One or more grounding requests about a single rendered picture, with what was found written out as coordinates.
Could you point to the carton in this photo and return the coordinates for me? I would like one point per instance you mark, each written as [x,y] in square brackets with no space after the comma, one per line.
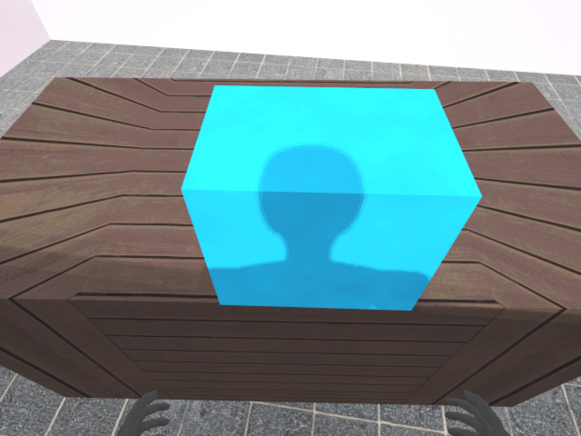
[326,197]

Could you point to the pedestal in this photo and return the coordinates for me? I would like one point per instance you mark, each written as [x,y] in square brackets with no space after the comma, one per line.
[105,293]

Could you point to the left robot hand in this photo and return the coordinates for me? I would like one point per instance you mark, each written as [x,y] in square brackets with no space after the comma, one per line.
[134,424]

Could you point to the right robot hand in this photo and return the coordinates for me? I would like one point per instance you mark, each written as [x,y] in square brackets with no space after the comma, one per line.
[485,422]

